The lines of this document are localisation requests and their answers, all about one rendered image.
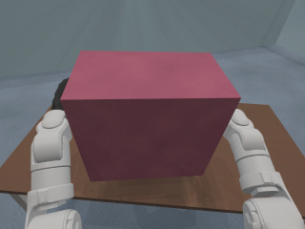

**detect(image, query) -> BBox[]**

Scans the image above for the robot left hand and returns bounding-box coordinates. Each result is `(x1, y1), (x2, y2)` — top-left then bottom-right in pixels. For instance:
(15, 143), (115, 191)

(51, 77), (69, 111)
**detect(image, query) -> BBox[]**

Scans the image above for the right robot forearm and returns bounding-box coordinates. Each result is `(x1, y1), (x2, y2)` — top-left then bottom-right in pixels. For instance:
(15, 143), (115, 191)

(223, 109), (305, 229)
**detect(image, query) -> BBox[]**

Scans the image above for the robot left upper arm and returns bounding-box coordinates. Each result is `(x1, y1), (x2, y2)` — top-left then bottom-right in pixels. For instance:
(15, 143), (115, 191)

(27, 209), (82, 229)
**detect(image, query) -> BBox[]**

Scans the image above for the left robot forearm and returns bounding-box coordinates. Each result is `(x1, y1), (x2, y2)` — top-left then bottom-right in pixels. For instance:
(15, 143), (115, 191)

(24, 110), (74, 229)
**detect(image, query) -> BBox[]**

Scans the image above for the table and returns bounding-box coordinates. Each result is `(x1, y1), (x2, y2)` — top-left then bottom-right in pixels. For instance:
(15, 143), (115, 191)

(0, 103), (305, 225)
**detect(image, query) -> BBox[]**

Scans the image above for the carton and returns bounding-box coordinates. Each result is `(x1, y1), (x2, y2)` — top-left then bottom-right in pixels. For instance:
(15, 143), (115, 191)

(60, 51), (241, 182)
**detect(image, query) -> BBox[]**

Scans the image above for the robot right upper arm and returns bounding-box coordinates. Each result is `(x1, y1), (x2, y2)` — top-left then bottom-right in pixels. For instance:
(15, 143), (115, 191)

(242, 197), (304, 229)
